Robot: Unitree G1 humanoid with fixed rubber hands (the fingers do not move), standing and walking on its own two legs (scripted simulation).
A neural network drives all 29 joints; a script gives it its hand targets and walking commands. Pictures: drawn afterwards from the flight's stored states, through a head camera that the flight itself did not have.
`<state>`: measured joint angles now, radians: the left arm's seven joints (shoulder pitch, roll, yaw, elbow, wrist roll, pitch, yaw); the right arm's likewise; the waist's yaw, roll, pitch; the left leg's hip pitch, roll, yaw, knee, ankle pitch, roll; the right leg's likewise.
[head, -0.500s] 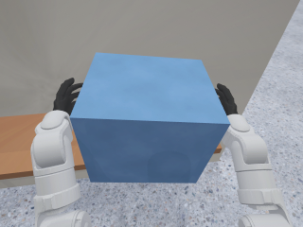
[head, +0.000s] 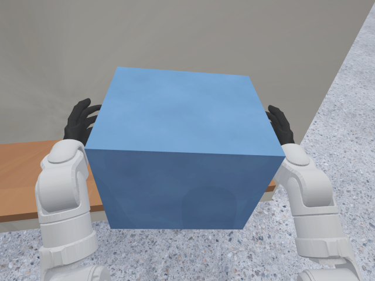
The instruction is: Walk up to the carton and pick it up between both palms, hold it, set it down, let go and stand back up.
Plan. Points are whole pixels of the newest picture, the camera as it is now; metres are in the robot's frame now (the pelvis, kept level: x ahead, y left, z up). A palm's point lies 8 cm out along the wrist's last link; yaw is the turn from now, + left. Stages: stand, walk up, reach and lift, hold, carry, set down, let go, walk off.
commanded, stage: hold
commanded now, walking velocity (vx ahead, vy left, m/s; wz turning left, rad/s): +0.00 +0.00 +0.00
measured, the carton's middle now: (181, 150) +0.38 +0.01 +0.11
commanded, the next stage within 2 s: none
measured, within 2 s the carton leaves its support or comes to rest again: neither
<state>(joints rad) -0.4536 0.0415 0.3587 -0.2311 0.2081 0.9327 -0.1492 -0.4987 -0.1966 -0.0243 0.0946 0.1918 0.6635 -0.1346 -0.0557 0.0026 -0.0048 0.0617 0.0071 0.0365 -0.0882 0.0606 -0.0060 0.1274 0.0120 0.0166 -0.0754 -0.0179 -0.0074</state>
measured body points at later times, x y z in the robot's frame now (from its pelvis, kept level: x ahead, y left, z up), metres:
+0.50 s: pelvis +0.00 +0.00 +0.00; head -0.02 +0.00 +0.45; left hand +0.35 +0.20 +0.19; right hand +0.36 -0.19 +0.17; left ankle +0.01 +0.12 -0.76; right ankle -0.03 -0.11 -0.76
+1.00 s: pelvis +0.00 +0.00 +0.00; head -0.02 +0.00 +0.45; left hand +0.34 +0.20 +0.19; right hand +0.35 -0.19 +0.16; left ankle +0.01 +0.12 -0.76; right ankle -0.03 -0.11 -0.76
